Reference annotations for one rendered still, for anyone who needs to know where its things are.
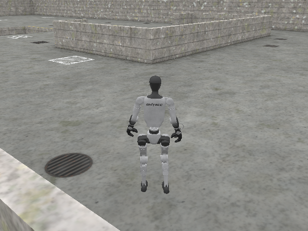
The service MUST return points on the robot right upper arm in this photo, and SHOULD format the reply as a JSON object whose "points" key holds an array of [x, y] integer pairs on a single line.
{"points": [[172, 111]]}

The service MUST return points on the right robot forearm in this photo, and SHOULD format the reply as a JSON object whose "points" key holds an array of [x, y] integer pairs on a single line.
{"points": [[177, 127]]}

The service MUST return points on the left robot hand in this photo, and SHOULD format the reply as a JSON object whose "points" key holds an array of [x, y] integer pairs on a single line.
{"points": [[134, 130]]}

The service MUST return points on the robot left foot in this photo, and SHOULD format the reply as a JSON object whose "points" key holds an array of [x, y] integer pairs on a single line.
{"points": [[144, 187]]}

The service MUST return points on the left robot forearm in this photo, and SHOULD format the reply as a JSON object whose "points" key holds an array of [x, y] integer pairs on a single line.
{"points": [[131, 124]]}

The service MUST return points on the robot left upper arm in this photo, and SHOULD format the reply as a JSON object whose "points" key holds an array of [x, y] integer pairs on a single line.
{"points": [[136, 108]]}

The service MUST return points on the right robot thigh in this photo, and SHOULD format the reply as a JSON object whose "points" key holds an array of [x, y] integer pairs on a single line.
{"points": [[164, 142]]}

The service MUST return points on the right robot hand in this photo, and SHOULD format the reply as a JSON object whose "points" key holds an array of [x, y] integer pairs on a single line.
{"points": [[176, 135]]}

